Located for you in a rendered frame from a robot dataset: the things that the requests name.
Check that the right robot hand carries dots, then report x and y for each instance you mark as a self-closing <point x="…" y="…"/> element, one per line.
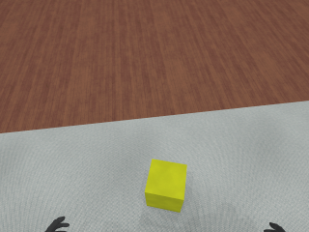
<point x="276" y="228"/>

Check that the carton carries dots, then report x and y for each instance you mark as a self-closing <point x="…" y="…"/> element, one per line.
<point x="165" y="186"/>

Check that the left robot hand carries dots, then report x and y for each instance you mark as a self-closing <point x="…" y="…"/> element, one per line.
<point x="56" y="224"/>

